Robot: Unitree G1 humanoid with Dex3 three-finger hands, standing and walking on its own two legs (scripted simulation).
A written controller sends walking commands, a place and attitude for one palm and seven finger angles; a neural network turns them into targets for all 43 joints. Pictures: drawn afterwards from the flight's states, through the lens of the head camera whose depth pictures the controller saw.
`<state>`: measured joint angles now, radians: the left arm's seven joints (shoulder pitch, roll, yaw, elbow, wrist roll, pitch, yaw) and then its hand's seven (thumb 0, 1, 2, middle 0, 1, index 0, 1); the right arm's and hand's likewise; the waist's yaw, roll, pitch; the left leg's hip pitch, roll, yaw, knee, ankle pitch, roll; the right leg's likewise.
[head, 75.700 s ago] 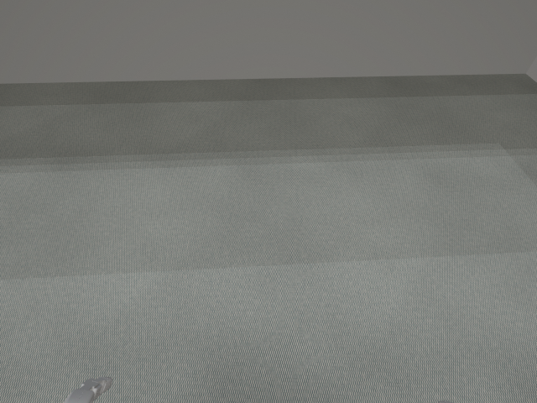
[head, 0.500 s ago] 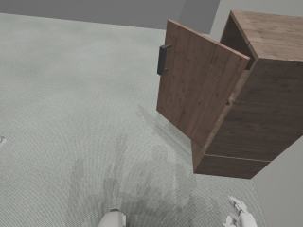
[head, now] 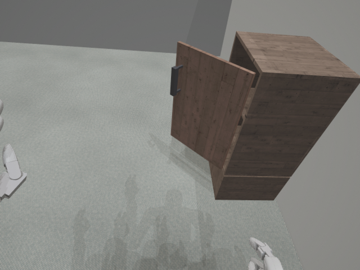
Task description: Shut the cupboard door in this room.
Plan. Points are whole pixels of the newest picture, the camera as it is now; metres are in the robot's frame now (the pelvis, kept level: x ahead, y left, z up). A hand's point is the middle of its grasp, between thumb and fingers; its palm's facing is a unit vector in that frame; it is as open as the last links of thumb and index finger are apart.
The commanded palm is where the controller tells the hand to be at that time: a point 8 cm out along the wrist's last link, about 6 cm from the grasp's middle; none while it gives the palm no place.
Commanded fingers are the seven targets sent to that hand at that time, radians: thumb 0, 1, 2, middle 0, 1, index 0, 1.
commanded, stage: stop stepping back and stand still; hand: left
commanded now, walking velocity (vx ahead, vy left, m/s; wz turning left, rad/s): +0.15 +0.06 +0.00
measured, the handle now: (177, 80) +0.98 +0.05 -0.07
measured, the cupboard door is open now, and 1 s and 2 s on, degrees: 47 47 47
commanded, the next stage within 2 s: let the arm hang, fingers relaxed in 0.48 s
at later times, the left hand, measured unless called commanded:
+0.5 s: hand (76, 183) +0.23 +0.20 +0.14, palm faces +0.34 -0.82 -0.46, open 7.4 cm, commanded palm +0.16 +0.26 +0.16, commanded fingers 0.00 0.90 0.90 -0.20 -0.30 -0.20 -0.30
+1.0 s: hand out of the picture -0.01 +0.16 -0.20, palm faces -0.02 -0.98 -0.18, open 7.0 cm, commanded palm none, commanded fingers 0.00 0.90 0.90 -0.20 -0.30 -0.20 -0.30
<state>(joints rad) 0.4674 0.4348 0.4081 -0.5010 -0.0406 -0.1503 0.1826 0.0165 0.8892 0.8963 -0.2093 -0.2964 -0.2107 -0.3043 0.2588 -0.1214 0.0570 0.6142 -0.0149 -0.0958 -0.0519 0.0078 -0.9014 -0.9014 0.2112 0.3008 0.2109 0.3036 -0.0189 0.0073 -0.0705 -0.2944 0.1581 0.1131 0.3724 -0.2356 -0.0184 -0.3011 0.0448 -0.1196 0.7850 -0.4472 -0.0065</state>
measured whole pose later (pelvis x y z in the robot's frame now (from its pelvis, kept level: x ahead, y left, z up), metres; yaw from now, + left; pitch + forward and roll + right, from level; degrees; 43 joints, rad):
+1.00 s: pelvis -0.01 -0.02 -0.02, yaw -2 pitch +0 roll -1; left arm 0.36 0.22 0.01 0.93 0.01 0.05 0.02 -0.01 0.99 0.89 -0.21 -0.30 -0.21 -0.30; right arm 0.25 -0.21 0.01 0.95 -0.03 0.04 -0.02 0.01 -0.91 -0.90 0.20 0.30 0.20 0.30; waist 0.01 -0.06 0.06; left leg -0.33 0.03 0.03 0.54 -0.20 0.00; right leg -0.12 0.04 -0.11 0.47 -0.35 -0.05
